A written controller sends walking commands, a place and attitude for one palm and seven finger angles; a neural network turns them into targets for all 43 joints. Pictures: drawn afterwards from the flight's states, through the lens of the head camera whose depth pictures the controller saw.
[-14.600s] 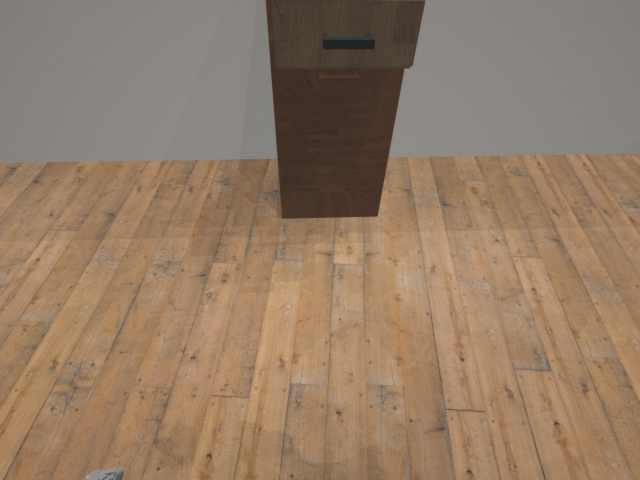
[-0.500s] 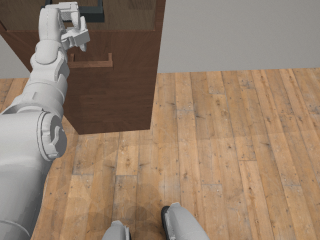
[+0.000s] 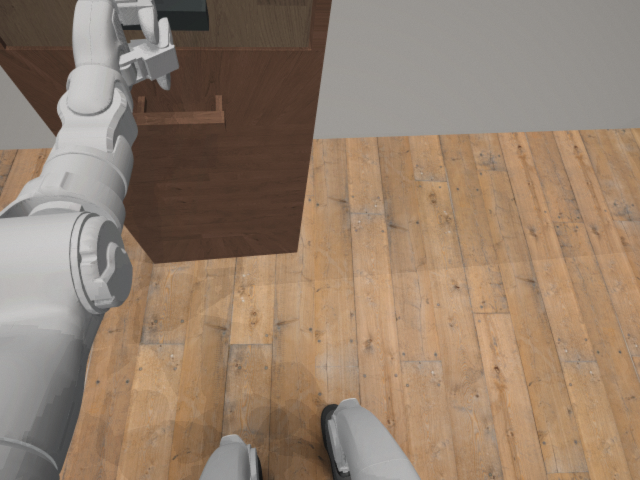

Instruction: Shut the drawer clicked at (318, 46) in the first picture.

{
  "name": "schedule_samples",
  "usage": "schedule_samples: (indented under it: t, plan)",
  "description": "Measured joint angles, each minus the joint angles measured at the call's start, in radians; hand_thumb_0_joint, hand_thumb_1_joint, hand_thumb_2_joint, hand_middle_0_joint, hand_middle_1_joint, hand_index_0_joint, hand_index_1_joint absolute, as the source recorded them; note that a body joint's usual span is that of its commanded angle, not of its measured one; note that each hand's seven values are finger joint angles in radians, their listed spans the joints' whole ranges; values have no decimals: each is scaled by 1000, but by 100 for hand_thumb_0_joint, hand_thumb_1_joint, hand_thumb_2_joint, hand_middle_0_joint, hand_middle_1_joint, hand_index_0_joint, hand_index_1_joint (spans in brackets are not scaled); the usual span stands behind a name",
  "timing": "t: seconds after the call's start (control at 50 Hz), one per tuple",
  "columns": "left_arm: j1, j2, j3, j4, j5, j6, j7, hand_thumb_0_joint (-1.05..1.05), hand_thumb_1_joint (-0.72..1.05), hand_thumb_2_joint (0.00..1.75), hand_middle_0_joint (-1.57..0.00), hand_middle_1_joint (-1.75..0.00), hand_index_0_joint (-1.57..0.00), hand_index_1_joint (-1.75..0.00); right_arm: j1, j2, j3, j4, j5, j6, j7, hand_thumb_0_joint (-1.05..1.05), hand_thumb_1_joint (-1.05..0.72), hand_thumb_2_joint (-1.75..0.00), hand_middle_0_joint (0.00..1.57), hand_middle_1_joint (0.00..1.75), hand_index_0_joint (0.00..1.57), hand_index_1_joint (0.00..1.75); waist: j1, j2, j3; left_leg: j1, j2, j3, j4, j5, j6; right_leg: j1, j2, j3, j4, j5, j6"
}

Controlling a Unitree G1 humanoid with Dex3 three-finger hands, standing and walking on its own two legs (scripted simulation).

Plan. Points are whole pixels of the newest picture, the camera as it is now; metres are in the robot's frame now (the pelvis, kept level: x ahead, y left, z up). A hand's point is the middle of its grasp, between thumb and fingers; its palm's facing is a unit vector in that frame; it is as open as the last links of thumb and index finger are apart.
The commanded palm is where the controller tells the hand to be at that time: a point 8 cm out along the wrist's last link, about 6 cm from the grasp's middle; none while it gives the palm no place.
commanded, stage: pull the fist back off the drawer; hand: left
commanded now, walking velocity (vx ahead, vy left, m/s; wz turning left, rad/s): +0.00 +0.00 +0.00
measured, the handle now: (147, 1) +0.65 +0.09 +0.13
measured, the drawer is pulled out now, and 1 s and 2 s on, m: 0.00 0.00 0.00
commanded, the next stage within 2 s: draw the hand back to the body in 0.38 s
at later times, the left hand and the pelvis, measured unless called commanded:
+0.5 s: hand (184, 54) +0.57 +0.06 +0.13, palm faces -0.05 -1.00 -0.02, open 3.2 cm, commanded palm +0.53 +0.11 +0.14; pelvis +0.04 -0.02 +0.02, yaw -2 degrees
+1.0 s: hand (86, 157) +0.41 +0.13 +0.17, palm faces -0.06 -1.00 -0.02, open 3.3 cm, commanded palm +0.38 +0.18 +0.18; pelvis +0.05 -0.02 +0.04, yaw +0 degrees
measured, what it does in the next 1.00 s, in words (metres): shifts its weight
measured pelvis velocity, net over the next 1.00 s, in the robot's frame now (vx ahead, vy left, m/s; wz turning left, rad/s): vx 0.05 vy -0.02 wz -0.01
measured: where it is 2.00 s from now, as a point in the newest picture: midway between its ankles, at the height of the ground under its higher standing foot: outside the picture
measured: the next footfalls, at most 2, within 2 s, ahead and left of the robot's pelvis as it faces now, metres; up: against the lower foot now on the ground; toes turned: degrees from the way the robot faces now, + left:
none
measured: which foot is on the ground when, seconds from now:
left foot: down 0.00-1.00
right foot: down 0.00-1.00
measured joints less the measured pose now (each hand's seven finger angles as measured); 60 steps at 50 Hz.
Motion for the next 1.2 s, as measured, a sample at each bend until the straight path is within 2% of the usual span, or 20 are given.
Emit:
schedule_samples:
  t: [0.18,0.28,0.38,0.52,0.58,0.7,0.82,0.9,1.0,1.1,1.2]
  plan:
    - [80,-50,-1,-87,-17,5,7,0,73,95,-140,-160,-140,-159,-10,7,-13,-17,2,20,17,0,-90,-90,21,30,20,30,27,2,-6,42,8,6,-14,-11,-5,33,8,5,-3,-13,-5]
    - [174,-95,8,-171,-43,-6,4,1,81,93,-140,-160,-140,-159,-14,11,-24,-35,15,36,24,0,-90,-90,21,30,20,30,53,6,-14,101,18,21,-45,-19,-8,78,18,19,-20,-21,-10]
    - [252,-133,11,-227,-49,-8,4,1,87,91,-140,-160,-140,-159,-27,14,-33,-51,29,53,22,0,-90,-90,21,30,20,30,79,11,-20,161,27,33,-78,-26,-12,124,27,31,-33,-33,-15]
    - [311,-155,27,-283,-57,-9,0,1,89,90,-140,-160,-140,-159,-60,20,-44,-62,42,63,13,0,-90,-90,21,30,20,30,104,7,-19,214,34,39,-113,-29,-20,162,35,36,-46,-44,-24]
    - [387,-165,32,-374,-68,-2,-19,1,90,90,-140,-160,-140,-159,-60,21,-54,-75,52,69,10,0,-90,-90,21,30,20,30,123,8,-30,242,39,48,-137,-27,-23,182,40,44,-58,-45,-28]
    - [633,-206,-1,-636,-133,69,-68,1,90,90,-140,-160,-140,-159,-65,20,-64,-93,89,75,3,0,-90,-90,20,30,20,30,180,15,-39,353,44,57,-214,-9,-22,283,45,52,-118,-37,-32]
    - [827,-228,-51,-848,-178,131,-101,1,90,90,-140,-160,-140,-159,-127,22,-62,-89,110,52,-29,1,-90,-90,20,30,20,30,221,12,-23,465,43,38,-266,5,-28,404,40,33,-169,-29,-34]
    - [907,-236,-97,-949,-200,162,-132,1,90,90,-140,-160,-140,-160,-181,20,-57,-90,121,25,-50,1,-90,-90,20,30,19,30,247,11,-17,525,35,22,-283,14,-27,471,30,18,-187,-27,-32]
    - [978,-238,-121,-1033,-222,234,-164,1,90,90,-141,-160,-140,-160,-251,20,-34,-110,132,3,-70,1,-90,-90,20,30,19,30,272,9,-11,583,22,16,-300,25,-22,530,16,13,-196,-24,-28]
    - [1121,-223,-172,-1228,-138,237,-37,1,90,90,-141,-160,-140,-159,-313,50,-21,-116,121,-12,-88,1,-90,-90,20,30,20,30,294,4,25,674,18,27,-370,58,-21,612,13,24,-253,3,-24]
    - [1252,-222,-180,-1372,-98,234,36,1,90,90,-141,-160,-140,-159,-328,72,-4,-101,108,-9,-94,1,-90,-90,20,30,20,30,313,1,54,750,18,22,-442,94,-19,693,12,19,-328,37,-24]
